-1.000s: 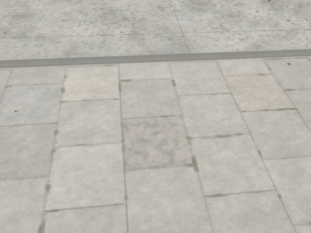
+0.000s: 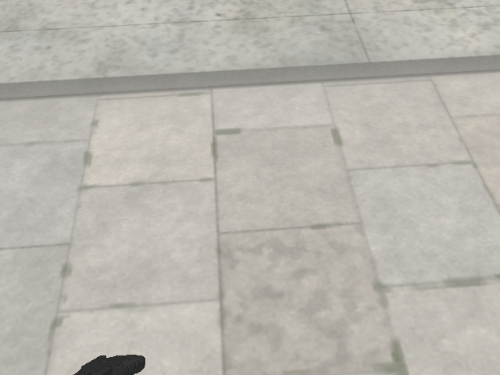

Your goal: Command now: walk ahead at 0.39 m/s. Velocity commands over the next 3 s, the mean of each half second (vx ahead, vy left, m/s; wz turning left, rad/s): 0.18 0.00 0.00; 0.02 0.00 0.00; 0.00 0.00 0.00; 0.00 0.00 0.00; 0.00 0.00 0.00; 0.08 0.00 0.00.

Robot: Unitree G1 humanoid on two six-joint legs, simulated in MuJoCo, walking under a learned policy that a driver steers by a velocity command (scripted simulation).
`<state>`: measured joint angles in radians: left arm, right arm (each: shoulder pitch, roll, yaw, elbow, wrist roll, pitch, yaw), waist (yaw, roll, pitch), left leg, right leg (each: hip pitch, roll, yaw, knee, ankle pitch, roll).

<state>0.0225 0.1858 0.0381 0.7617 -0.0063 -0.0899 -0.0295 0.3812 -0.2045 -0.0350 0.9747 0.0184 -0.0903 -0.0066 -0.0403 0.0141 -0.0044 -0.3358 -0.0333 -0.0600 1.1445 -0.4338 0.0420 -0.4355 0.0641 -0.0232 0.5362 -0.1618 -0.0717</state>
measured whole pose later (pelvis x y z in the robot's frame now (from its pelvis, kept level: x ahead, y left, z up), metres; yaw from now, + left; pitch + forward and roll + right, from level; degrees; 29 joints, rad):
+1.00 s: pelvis +0.16 +0.03 +0.00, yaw -1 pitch -1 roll +0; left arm 0.26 0.19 0.04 1.03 0.00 -0.01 0.04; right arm 0.11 -0.21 -0.05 0.96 0.00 0.01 -0.03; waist 0.01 0.01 0.05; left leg -0.34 -0.03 -0.01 0.53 -0.18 0.02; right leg -0.16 0.00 0.00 0.55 -0.37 0.00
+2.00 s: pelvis +0.17 +0.02 +0.00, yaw -1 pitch -1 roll +0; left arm 0.34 0.16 0.02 1.05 0.00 -0.03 0.04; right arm 0.14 -0.19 -0.04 1.05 0.01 0.01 -0.04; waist 0.00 0.01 0.04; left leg -0.33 -0.02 -0.02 0.52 -0.17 0.01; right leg -0.15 0.01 -0.01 0.52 -0.36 -0.01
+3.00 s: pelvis +0.22 +0.03 +0.00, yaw -1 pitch +0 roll +0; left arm 0.47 0.19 0.05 1.06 -0.03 -0.07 0.03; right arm 0.20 -0.20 -0.04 1.07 0.04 -0.07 0.00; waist 0.03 -0.03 0.00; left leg -0.35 0.00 0.06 0.67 -0.38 0.08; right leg -0.05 -0.02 0.00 0.46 -0.41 -0.01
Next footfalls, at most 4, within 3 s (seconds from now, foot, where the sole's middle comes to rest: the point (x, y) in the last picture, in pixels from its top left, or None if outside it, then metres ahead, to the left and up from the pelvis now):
0.34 left None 0.27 0.14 -0.76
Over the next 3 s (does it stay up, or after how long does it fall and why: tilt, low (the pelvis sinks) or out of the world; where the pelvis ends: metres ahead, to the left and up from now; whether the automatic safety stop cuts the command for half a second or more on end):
stays up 0.22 0.03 0.00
